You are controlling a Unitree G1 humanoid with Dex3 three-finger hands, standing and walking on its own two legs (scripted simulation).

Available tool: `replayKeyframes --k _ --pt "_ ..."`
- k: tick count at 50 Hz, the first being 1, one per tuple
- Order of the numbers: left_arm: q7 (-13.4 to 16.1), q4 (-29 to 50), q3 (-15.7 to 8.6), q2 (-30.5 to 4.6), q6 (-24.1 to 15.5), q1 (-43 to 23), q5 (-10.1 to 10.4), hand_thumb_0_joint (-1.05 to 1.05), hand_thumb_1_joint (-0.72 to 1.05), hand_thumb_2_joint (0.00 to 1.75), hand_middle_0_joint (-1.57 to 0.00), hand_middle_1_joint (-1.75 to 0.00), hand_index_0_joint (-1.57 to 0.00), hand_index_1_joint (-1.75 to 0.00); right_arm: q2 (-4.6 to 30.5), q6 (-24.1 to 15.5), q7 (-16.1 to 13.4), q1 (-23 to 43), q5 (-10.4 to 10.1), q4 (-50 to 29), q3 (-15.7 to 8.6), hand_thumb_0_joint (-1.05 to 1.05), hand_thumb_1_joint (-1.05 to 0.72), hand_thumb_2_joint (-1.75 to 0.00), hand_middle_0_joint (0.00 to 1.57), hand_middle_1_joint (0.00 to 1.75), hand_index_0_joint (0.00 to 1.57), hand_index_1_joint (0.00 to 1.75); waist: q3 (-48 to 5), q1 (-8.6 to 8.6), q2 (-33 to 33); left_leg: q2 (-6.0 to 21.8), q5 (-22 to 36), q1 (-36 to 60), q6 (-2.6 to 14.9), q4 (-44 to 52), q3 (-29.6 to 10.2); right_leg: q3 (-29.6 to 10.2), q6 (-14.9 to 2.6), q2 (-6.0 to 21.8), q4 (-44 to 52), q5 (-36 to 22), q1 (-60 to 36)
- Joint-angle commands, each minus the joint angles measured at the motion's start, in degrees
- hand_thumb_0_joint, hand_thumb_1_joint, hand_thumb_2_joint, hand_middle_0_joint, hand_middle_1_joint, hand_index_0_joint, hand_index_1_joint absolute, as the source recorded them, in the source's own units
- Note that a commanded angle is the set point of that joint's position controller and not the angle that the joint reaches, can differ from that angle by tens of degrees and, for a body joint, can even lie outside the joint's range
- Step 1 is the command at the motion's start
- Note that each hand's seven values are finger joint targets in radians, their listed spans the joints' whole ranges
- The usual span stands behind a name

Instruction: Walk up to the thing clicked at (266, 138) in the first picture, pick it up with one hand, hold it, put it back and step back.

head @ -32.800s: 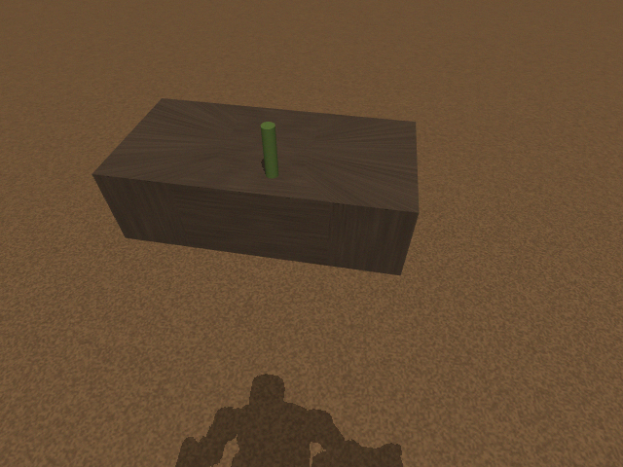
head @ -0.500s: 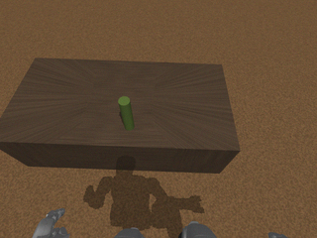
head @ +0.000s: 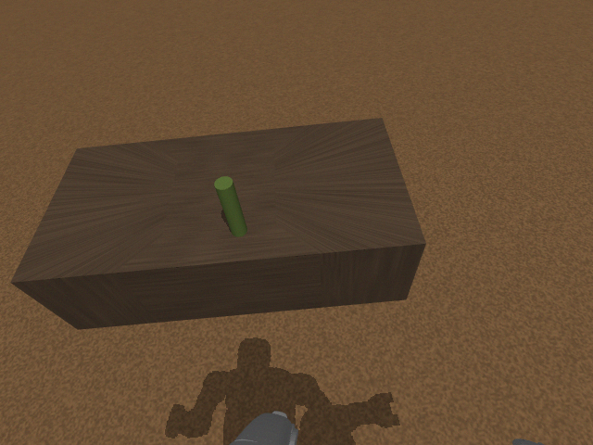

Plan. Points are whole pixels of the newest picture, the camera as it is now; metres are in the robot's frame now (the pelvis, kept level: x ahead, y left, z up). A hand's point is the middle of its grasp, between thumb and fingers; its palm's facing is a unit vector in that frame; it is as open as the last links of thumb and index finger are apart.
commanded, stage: step back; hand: left
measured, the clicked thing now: (232, 208) +0.75 +0.27 -0.30
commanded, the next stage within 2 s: none
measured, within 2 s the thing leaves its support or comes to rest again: neither
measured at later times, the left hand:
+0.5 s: hand out of the picture -0.07 +0.30 -0.16, palm faces +0.05 -0.93 -0.36, open 7.4 cm
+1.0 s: hand out of the picture -0.22 +0.31 -0.15, palm faces +0.07 -0.91 -0.42, open 7.4 cm
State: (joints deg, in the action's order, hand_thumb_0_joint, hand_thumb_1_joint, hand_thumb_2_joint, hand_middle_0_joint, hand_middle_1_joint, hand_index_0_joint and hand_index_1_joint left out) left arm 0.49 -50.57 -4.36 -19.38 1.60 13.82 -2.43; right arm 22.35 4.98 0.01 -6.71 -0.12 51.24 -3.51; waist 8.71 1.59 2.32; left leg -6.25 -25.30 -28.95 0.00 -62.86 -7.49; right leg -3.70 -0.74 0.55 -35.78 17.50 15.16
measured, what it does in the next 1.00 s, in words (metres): walks backwards: left foot, then right foot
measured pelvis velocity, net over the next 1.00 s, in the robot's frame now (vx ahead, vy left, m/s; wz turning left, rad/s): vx -0.33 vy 0.03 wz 0.07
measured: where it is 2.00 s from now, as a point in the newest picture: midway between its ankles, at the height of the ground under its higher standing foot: outside the picture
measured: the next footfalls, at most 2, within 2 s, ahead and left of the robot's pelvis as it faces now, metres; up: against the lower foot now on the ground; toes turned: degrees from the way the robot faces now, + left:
left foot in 0.24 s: -0.08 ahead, +0.14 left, +0.00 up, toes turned +3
right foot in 0.62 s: -0.21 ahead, -0.10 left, +0.00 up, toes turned +2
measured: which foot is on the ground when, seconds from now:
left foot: up 0.00-0.22, down 0.24-0.66, up 0.68-0.94, down 0.96-1.00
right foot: down 0.00-0.26, up 0.28-0.60, down 0.62-0.98, up 1.00-1.00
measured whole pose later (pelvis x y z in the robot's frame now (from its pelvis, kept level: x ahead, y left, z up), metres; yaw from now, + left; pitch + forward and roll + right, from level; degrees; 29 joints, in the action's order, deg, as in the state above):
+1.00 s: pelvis -0.33 +0.03 -0.01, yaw +4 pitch -3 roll +3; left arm 0.6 -46.1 -4.7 -23.3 2.8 6.0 -2.6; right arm 20.1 1.6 -1.3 -11.1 1.8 54.2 -2.9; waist 9.9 1.3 -4.4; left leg -4.5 -20.7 -11.6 0.8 -35.4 0.3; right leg -1.2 -0.2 5.2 -42.9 17.8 23.6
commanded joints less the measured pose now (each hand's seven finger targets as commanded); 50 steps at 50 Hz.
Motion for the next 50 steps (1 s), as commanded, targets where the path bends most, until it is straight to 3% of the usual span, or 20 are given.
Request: replayKeyframes --k 1,8,11,12,13,14,15,18,25,29,31,33,34,35,37,39,44,47,48,50 --pt "1.19 8.84 -4.55 -15.65 -1.73 -9.01 0.14 0.0 0.9 0.9 -0.2 -0.3 -0.2 -0.3 10.98 -2.21 -1.21 -3.47 0.09 -3.03 -2.46 0.0 -0.9 -0.9 0.2 0.3 0.2 0.3 -5.76 -1.77 -9.74 -2.7 1.32 2.85 -1.58 -8.89 -2.57 -7.86 -7.86 9.45 14.29 -9.75 4.09" --pt "2.33 8.64 -4.47 -16.14 -0.52 -4.59 0.35 0.0 0.9 0.9 -0.2 -0.3 -0.2 -0.3 9.92 -3.19 -1.59 -4.91 1.17 -4.29 -1.95 0.0 -0.9 -0.9 0.2 0.3 0.2 0.3 -13.34 0.84 -16.63 6.18 -5.44 4.65 -0.83 22.29 2.08 -10.44 -10.49 16.07 5.72 -27.79 -14.99" --pt "1.81 9.63 -3.17 -16.42 0.77 -7.83 1.54 0.0 0.9 0.9 -0.2 -0.3 -0.2 -0.3 10.36 -3.45 -1.22 -11.2 1.75 -1.05 -2.89 0.0 -0.9 -0.9 0.2 0.3 0.2 0.3 -13.67 -2.91 -12.28 5.0 13.57 17.56 1.01 40.94 5.8 -5.62 -5.68 11.2 -1.11 -23.73 -5.42" --pt "1.66 9.85 -2.39 -14.0 1.11 -6.15 1.59 0.0 0.9 0.9 -0.2 -0.3 -0.2 -0.3 13.24 -3.47 -0.93 -9.67 2.59 -1.47 -3.83 0.0 -0.9 -0.9 0.2 0.3 0.2 0.3 -12.96 -1.79 -1.51 11.7 18.03 21.9 3.08 41.71 -4.89 -2.37 -2.69 5.93 -6.93 -11.68 3.99" --pt "1.94 10.24 -1.94 -11.59 0.99 -6.46 2.11 0.0 0.9 0.9 -0.2 -0.3 -0.2 -0.3 18.02 -3.21 -0.58 -6.37 3.53 -3.15 -4.44 0.0 -0.9 -0.9 0.2 0.3 0.2 0.3 -10.94 -1.64 12.5 23.3 28.24 23.36 8.64 44.08 -20.07 2.8 -0.11 -5.04 -18.45 15.64 16.44" --pt "2.91 10.26 -3.59 -14.46 0.97 -10.73 1.33 0.0 0.9 0.9 -0.2 -0.3 -0.2 -0.3 21.85 -3.17 -0.2 -4.93 3.05 -4.4 -4.84 0.0 -0.9 -0.9 0.2 0.3 0.2 0.3 -9.98 -5.03 13.21 28.67 26.95 11.39 16.76 44.81 -24.09 -4.16 0.85 -5.42 -28.57 22.59 11.11" --pt "2.86 9.39 -3.59 -15.34 0.95 -11.67 1.34 0.0 0.9 0.9 -0.2 -0.3 -0.2 -0.3 19.91 -3.65 -0.57 -2.05 2.96 -4.66 -4.7 0.0 -0.9 -0.9 0.2 0.3 0.2 0.3 -7.0 -4.24 11.62 29.35 26.32 6.43 17.99 45.88 -24.14 -7.38 0.3 -4.8 -33.91 20.04 8.79" --pt "1.98 6.1 -3.33 -14.19 1.12 -4.64 2.62 0.0 0.9 0.9 -0.2 -0.3 -0.2 -0.3 13.04 -3.98 -1.26 4.42 2.91 -6.24 -2.53 0.0 -0.9 -0.9 0.2 0.3 0.2 0.3 -6.19 1.38 6.1 18.11 33.31 11.86 10.81 40.11 -4.76 -7.99 -0.27 -7.38 -40.98 9.92 13.47" --pt "1.39 6.93 -2.16 -12.35 -0.62 -5.59 1.38 0.0 0.9 0.9 -0.2 -0.3 -0.2 -0.3 12.22 -3.37 -1.32 -4.04 1.87 -5.51 -2.96 0.0 -0.9 -0.9 0.2 0.3 0.2 0.3 -10.96 -4.14 7.27 19.19 39.64 29.33 14.33 34.62 -3.92 -1.04 3.55 -3.35 -15.71 12.26 12.09" --pt "1.08 4.17 -2.07 -12.24 -1.03 0.02 1.05 0.0 0.9 0.9 -0.2 -0.3 -0.2 -0.3 14.31 -2.23 -0.84 -0.31 1.6 -7.08 -3.46 0.0 -0.9 -0.9 0.2 0.3 0.2 0.3 -16.04 -2.09 9.62 20.24 32.23 26.17 12.42 32.78 -4.79 3.05 1.67 -1.77 3.32 5.03 1.78" --pt "0.91 1.77 -2.35 -13.1 -1.23 4.28 0.39 0.0 0.9 0.9 -0.2 -0.3 -0.2 -0.3 13.51 -1.78 -0.75 2.53 0.73 -7.51 -2.96 0.0 -0.9 -0.9 0.2 0.3 0.2 0.3 -16.7 0.66 6.52 18.93 25.63 18.75 8.42 30.4 -3.44 1.96 -0.84 -1.11 12.74 -4.67 -5.96" --pt "0.43 3.22 -4.51 -20.01 -1.07 1.61 -0.15 0.0 0.9 0.9 -0.2 -0.3 -0.2 -0.3 9.28 -2.22 -0.87 4.7 0.42 -9.3 -1.8 0.0 -0.9 -0.9 0.2 0.3 0.2 0.3 -11.33 1.41 -12.3 4.4 1.56 0.18 1.62 18.42 2.5 -19.58 -8.87 13.29 15.49 -5.21 -6.2" --pt "0.48 5.15 -5.29 -25.02 -0.93 -3.13 -0.65 0.0 0.9 0.9 -0.2 -0.3 -0.2 -0.3 10.46 -1.98 -1.91 5.16 0.86 -8.96 -2.5 0.0 -0.9 -0.9 0.2 0.3 0.2 0.3 -8.58 3.18 -20.32 2.09 -10.24 2.64 -0.5 4.04 2.12 -29.0 -17.53 23.83 19.31 -7.23 5.72" --pt "0.84 6.5 -4.97 -23.29 -1.16 -6.89 -0.01 0.0 0.9 0.9 -0.2 -0.3 -0.2 -0.3 12.12 -1.93 -2.08 2.95 0.54 -7.81 -3.35 0.0 -0.9 -0.9 0.2 0.3 0.2 0.3 -5.28 0.87 -18.01 4.12 -9.78 5.52 -0.55 -2.98 -2.95 -28.67 -17.4 24.71 20.24 -7.7 13.03" --pt "1.04 7.86 -3.39 -17.4 -1.41 -9.64 0.15 0.0 0.9 0.9 -0.2 -0.3 -0.2 -0.3 12.1 -2.02 -1.46 0.1 0.08 -5.36 -2.71 0.0 -0.9 -0.9 0.2 0.3 0.2 0.3 -5.78 -2.02 -8.74 0.22 -3.37 5.46 -0.14 -5.22 -2.73 -12.16 -12.27 14.74 13.48 -20.39 7.17" --pt "1.23 7.61 -3.65 -15.33 -0.95 -9.15 -0.04 0.0 0.9 0.9 -0.2 -0.3 -0.2 -0.3 9.77 -2.66 -1.82 -1.27 0.18 -4.92 -1.81 0.0 -0.9 -0.9 0.2 0.3 0.2 0.3 -8.08 -1.4 -8.99 -1.43 -1.92 3.78 -0.84 -5.42 -0.6 -5.69 -9.89 10.91 9.51 -25.25 2.87" --pt "1.3 7.8 -3.73 -15.52 0.06 -4.83 -1.21 0.0 0.9 0.9 -0.2 -0.3 -0.2 -0.3 8.43 -4.43 -1.98 -2.22 1.29 -5.34 -1.21 0.0 -0.9 -0.9 0.2 0.3 0.2 0.3 -11.29 1.39 -15.75 4.15 -4.71 3.05 -1.55 20.68 5.72 -7.09 -9.83 12.08 6.94 -17.07 -12.0" --pt "0.28 7.33 -3.31 -15.89 1.07 -4.41 0.1 0.0 0.9 0.9 -0.2 -0.3 -0.2 -0.3 8.36 -5.66 -1.97 -7.06 1.92 -1.83 -2.01 0.0 -0.9 -0.9 0.2 0.3 0.2 0.3 -13.24 -0.14 -13.43 2.91 8.75 15.08 -0.17 44.57 9.25 -4.84 -7.46 9.69 -1.03 -13.81 -9.59" --pt "0.08 7.47 -2.37 -13.97 1.3 -3.26 0.22 0.0 0.9 0.9 -0.2 -0.3 -0.2 -0.3 10.05 -5.82 -2.08 -7.76 2.46 -0.9 -2.85 0.0 -0.9 -0.9 0.2 0.3 0.2 0.3 -13.45 0.13 -8.98 6.53 10.92 22.51 1.25 44.48 2.24 -4.17 -4.89 7.92 -4.84 -8.14 -0.31" --pt "0.31 6.9 -2.03 -12.77 1.07 -5.2 0.83 0.0 0.9 0.9 -0.2 -0.3 -0.2 -0.3 19.09 -6.14 -1.7 -2.51 3.4 -2.79 -4.0 0.0 -0.9 -0.9 0.2 0.3 0.2 0.3 -8.7 -0.54 6.55 26.83 -1.38 14.9 11.54 47.92 -22.96 -0.87 0.03 0.03 -17.01 15.7 13.52"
